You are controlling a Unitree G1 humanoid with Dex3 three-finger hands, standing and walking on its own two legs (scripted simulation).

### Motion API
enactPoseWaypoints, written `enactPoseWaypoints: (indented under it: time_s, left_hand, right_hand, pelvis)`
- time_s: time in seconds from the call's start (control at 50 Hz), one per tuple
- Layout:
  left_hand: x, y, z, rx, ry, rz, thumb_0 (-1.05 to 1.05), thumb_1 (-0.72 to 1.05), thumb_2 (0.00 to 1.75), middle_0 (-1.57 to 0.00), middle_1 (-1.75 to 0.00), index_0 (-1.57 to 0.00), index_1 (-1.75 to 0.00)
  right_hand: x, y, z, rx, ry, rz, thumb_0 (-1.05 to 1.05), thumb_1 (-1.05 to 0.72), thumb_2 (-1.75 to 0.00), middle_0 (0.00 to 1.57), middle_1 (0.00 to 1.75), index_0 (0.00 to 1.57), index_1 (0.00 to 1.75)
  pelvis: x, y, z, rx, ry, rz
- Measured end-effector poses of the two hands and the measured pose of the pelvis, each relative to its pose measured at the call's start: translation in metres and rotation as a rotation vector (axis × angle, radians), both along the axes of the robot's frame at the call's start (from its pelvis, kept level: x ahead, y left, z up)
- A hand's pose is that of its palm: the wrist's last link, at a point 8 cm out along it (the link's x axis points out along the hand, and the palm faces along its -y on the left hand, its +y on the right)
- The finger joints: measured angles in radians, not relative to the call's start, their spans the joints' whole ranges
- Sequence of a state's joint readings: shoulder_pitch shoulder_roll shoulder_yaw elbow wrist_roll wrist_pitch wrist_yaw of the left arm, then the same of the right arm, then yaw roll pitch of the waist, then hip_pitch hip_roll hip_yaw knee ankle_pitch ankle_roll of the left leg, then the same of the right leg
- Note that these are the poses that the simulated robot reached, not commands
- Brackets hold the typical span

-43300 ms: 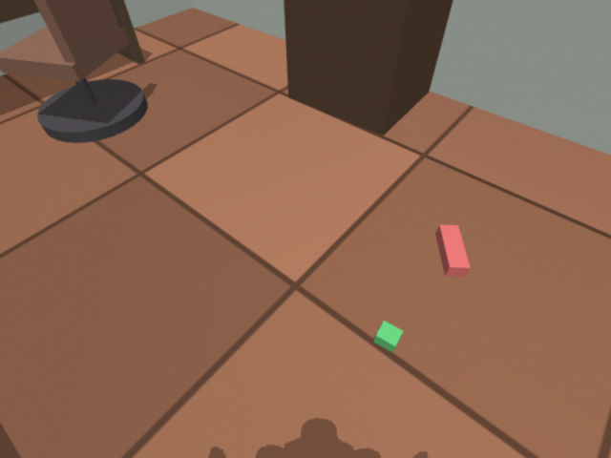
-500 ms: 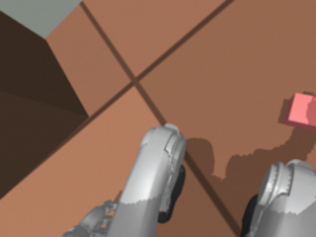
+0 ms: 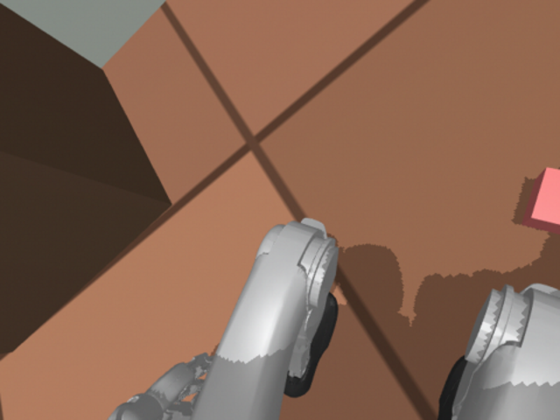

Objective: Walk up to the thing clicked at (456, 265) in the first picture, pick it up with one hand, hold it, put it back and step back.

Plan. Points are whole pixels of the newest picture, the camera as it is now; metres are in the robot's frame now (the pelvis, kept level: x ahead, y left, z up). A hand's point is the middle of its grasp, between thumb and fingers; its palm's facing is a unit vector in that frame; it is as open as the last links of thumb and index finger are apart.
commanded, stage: rest palm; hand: right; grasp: from above
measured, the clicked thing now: out of the picture +0.44 -0.32 -0.26
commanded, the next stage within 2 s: close in 0.32 s
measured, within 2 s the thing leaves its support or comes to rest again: neither
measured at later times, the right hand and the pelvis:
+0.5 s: hand out of the picture +0.42 -0.30 -0.24, palm faces -0.47 +0.15 -0.87, open 14.0 cm; pelvis +0.00 -0.01 +0.00, yaw +1 degrees
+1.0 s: hand out of the picture +0.43 -0.30 -0.24, palm faces -0.44 +0.15 -0.88, open 13.0 cm; pelvis -0.01 -0.01 +0.00, yaw +2 degrees
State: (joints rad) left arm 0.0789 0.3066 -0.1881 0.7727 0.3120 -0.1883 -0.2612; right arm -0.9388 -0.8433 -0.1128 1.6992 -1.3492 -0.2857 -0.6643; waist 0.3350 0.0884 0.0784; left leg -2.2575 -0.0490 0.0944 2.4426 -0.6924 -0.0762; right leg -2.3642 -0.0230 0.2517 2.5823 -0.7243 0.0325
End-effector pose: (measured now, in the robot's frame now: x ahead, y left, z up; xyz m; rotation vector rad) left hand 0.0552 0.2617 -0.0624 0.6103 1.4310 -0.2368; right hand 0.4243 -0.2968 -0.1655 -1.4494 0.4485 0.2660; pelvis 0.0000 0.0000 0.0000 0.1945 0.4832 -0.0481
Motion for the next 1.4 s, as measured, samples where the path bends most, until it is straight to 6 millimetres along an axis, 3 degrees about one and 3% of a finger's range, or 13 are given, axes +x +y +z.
enactPoseWaypoints:
  time_s: [0.24, 0.46, 0.66, 0.84, 1.0, 1.14, 1.4]
  left_hand:
    - [0.013, -0.004, 0.009, -0.019, -0.043, -0.05, 0.0, 0.9, 0.9, -0.2, -0.3, -0.2, -0.3]
    - [-0.003, -0.009, 0.01, -0.02, 0.01, -0.037, 0.0, 0.91, 0.9, -0.2, -0.3, -0.2, -0.3]
    - [-0.007, -0.019, 0.01, -0.045, 0.022, -0.049, 0.0, 0.9, 0.9, -0.2, -0.3, -0.21, -0.3]
    - [-0.001, -0.013, 0.015, -0.037, -0.025, -0.067, 0.0, 0.9, 0.9, -0.2, -0.3, -0.21, -0.3]
    - [-0.008, -0.007, 0.022, -0.016, -0.017, -0.051, 0.0, 0.9, 0.9, -0.2, -0.3, -0.2, -0.3]
    - [-0.014, -0.009, 0.02, -0.012, 0.031, -0.046, 0.0, 0.9, 0.9, -0.2, -0.3, -0.2, -0.3]
    - [0.004, -0.021, 0.013, -0.047, -0.017, -0.076, 0.0, 0.9, 0.9, -0.2, -0.3, -0.21, -0.3]
  right_hand:
    - [0.002, 0.002, -0.007, -0.007, -0.004, -0.053, 0.0, 0.5, -1.02, 0.09, 0.98, 0.07, 1.0]
    - [0.004, -0.012, -0.018, 0.001, 0.041, -0.082, 0.0, 0.51, -1.02, 0.08, 1.0, 0.07, 1.02]
    - [0.007, -0.001, -0.016, 0.012, 0.015, -0.006, 0.0, 0.44, -1.06, 0.13, 1.02, 0.11, 1.04]
    - [0.011, 0.004, -0.01, -0.019, -0.018, -0.024, 0.0, 0.39, -1.04, 0.16, 1.02, 0.15, 1.03]
    - [0.009, -0.01, -0.014, -0.01, 0.022, -0.115, 0.0, 0.36, -0.99, 0.18, 0.99, 0.17, 1.0]
    - [0.008, -0.017, -0.017, -0.005, 0.052, -0.087, 0.0, 0.33, -0.95, 0.19, 0.97, 0.2, 0.97]
    - [0.003, -0.001, -0.012, 0.006, 0.005, 0.005, 0.0, 0.15, -0.92, 0.29, 0.99, 0.31, 0.96]
  pelvis:
    - [-0.002, -0.003, 0.002, 0.013, -0.005, 0.004]
    - [-0.001, -0.006, 0.0, 0.027, -0.016, 0.003]
    - [-0.001, -0.006, 0.002, 0.036, -0.027, 0.009]
    - [-0.005, -0.007, 0.002, 0.036, -0.035, 0.017]
    - [-0.006, -0.006, 0.002, 0.035, -0.027, 0.014]
    - [-0.004, -0.005, 0.003, 0.037, -0.026, 0.011]
    - [-0.004, -0.006, 0.005, 0.04, -0.032, 0.015]
